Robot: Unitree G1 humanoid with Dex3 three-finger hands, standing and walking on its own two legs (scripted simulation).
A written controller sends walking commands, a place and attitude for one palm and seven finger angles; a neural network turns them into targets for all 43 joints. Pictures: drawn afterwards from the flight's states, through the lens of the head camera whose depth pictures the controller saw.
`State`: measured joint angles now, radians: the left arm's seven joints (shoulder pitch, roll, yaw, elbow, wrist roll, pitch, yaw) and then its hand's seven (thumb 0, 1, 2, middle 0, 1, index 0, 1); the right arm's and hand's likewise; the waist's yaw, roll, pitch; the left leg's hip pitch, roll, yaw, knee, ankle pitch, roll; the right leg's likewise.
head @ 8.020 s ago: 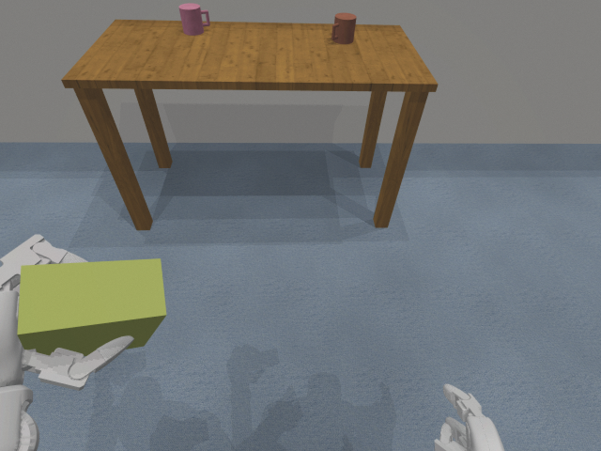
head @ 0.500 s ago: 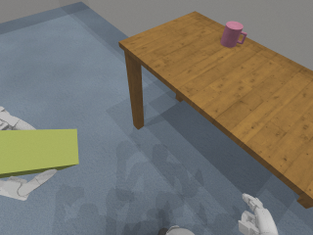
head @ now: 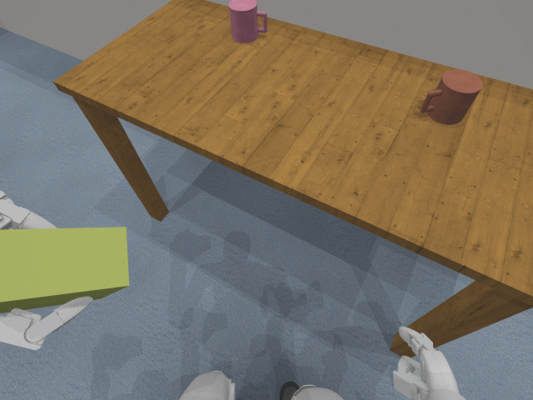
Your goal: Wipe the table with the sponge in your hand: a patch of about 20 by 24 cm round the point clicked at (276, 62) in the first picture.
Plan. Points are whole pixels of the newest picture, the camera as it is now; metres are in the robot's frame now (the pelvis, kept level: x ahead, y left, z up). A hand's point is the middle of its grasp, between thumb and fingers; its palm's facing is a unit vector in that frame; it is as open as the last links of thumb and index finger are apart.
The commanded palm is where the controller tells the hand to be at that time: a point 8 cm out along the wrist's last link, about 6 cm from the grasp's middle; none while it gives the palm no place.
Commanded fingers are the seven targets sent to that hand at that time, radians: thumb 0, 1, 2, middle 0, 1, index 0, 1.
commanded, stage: turn to face it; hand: left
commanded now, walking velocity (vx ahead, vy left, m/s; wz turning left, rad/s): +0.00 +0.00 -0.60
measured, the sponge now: (72, 270) +0.23 +0.21 +0.16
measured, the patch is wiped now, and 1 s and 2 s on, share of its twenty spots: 0.00 0.00 0.00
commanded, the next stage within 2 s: take the last steps up to it in 1.46 s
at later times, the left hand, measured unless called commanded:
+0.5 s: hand (140, 272) +0.23 +0.14 +0.16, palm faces +0.18 -0.87 -0.47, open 9.7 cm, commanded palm +0.17 +0.19 +0.18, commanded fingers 0.00 0.10 1.30 -1.20 -1.60 -1.20 -1.60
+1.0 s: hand (202, 289) +0.21 +0.07 +0.16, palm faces -0.11 -0.89 -0.45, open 9.7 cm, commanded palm +0.19 +0.12 +0.18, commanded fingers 0.00 0.10 1.30 -1.20 -1.60 -1.20 -1.60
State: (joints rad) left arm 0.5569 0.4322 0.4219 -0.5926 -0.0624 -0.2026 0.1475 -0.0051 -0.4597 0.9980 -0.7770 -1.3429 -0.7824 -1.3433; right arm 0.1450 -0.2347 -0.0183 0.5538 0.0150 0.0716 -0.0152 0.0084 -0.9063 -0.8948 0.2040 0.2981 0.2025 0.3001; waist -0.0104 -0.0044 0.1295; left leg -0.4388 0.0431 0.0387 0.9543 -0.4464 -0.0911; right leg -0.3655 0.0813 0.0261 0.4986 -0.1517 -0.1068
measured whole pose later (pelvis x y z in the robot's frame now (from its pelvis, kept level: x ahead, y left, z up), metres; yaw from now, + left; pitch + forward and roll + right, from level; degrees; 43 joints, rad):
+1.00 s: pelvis -0.10 -0.02 -0.01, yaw -34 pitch +0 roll +2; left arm 0.47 0.39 0.40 -0.55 -0.03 -0.18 0.13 -0.01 -0.46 1.00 -0.77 -1.34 -0.78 -1.34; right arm 0.18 -0.20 -0.02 0.51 0.02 0.04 -0.01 0.01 -0.91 -0.90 0.20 0.30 0.20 0.30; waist 0.05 -0.05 0.08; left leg -0.23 0.09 0.12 0.55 -0.31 -0.06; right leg -0.55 0.07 0.00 0.98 -0.40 0.03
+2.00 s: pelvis -0.19 -0.03 +0.00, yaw -49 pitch +0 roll +1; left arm 0.54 0.38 0.37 -0.51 -0.01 -0.23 0.16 -0.01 -0.46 1.00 -0.77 -1.35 -0.78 -1.35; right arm 0.24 -0.22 -0.02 0.63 0.00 -0.01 -0.05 0.01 -0.90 -0.89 0.21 0.30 0.20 0.30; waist -0.01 -0.02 0.05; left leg -0.32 0.04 0.10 0.64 -0.37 0.00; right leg -0.27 -0.06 -0.11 0.49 -0.23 -0.02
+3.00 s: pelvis -0.07 -0.05 +0.00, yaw -47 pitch +0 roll +2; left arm 0.49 0.36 0.36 -0.49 -0.03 -0.24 0.14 -0.01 -0.46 1.00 -0.77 -1.35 -0.78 -1.34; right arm 0.19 -0.18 0.01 0.66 0.01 -0.05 -0.04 0.01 -0.90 -0.89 0.21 0.30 0.21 0.30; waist 0.00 0.03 0.07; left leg -0.45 0.02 0.06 1.03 -0.42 -0.03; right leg -0.28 -0.06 -0.16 0.62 -0.34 -0.06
